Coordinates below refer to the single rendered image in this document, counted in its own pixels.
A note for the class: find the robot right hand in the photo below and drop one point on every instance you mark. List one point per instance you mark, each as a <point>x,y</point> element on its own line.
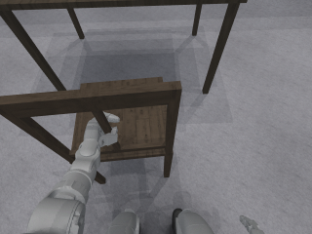
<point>251,226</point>

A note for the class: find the right robot foot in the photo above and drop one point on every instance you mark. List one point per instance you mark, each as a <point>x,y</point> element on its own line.
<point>176,212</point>

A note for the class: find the table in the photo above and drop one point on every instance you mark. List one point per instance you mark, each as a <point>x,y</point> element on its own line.
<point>7,6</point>

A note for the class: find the left robot forearm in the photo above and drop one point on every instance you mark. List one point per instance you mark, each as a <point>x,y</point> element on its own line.
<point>79,178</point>

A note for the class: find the robot left hand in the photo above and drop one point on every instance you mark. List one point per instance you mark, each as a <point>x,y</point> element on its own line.
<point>94,131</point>

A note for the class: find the robot left shin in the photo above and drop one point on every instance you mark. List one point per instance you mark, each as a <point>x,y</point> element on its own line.
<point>129,210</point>

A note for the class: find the left robot upper arm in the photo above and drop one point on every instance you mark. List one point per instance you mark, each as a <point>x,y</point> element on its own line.
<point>58,216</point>

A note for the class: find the chair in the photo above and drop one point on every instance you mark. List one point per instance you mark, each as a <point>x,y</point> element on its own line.
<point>147,108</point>

